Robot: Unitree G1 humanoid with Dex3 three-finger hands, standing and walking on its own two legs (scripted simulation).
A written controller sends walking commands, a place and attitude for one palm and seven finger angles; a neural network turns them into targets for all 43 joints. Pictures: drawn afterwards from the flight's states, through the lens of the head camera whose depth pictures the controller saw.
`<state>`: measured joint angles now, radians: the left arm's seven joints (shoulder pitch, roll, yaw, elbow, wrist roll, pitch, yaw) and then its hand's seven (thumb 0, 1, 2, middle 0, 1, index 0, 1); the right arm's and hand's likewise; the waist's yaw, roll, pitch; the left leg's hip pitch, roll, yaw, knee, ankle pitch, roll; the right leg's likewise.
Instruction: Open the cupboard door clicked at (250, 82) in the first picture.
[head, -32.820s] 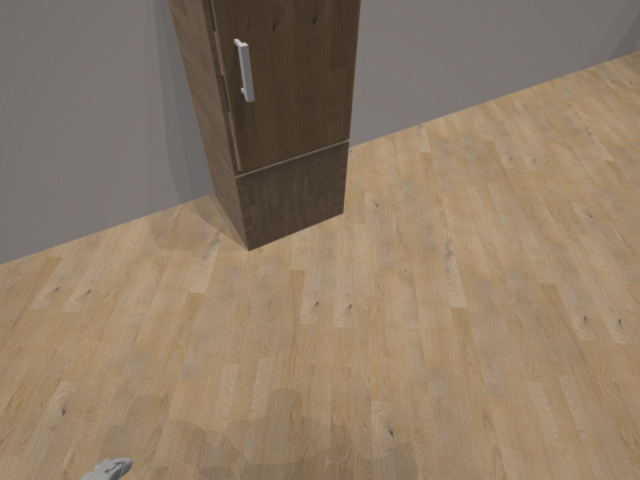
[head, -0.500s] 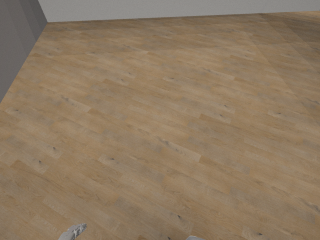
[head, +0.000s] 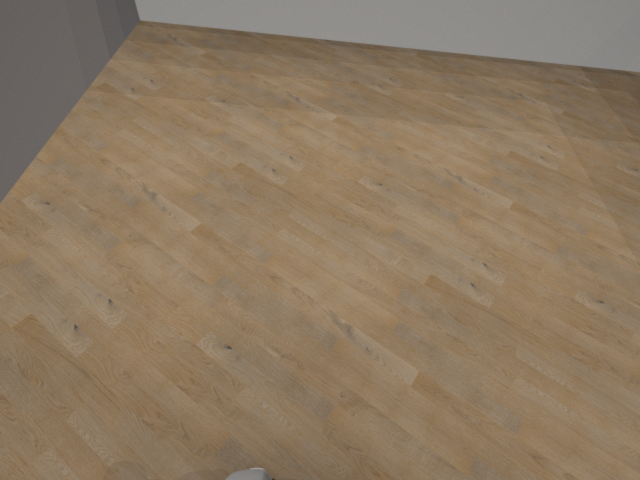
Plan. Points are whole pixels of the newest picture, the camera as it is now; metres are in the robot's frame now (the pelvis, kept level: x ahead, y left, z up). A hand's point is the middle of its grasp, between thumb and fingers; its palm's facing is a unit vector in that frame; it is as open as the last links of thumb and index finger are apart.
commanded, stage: turn to face it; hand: left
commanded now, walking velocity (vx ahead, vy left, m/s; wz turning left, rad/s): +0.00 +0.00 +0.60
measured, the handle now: out of the picture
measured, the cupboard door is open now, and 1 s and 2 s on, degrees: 36 36 36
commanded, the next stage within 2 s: none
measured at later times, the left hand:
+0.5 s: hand out of the picture +0.05 +0.15 -0.16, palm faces +0.31 -0.92 -0.23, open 7.4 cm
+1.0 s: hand out of the picture +0.02 +0.12 -0.14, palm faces +0.59 -0.75 -0.29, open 7.4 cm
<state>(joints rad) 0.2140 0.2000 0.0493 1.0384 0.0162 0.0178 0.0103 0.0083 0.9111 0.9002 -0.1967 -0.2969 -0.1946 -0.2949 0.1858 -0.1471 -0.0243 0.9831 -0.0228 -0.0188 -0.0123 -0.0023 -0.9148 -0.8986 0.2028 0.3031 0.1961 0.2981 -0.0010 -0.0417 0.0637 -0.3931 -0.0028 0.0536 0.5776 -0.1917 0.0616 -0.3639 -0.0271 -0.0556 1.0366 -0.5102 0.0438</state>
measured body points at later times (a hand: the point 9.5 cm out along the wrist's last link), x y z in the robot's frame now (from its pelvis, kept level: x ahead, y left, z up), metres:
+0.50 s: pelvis +0.05 -0.06 +0.01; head +0.09 -0.04 +0.46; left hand +0.04 +0.20 -0.14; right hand +0.21 -0.30 -0.12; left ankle +0.02 +0.07 -0.69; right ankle +0.05 -0.18 -0.73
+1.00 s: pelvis +0.09 -0.09 +0.01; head +0.13 -0.07 +0.45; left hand -0.01 +0.16 -0.12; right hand +0.32 -0.24 -0.14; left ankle -0.01 +0.01 -0.65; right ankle +0.15 -0.18 -0.73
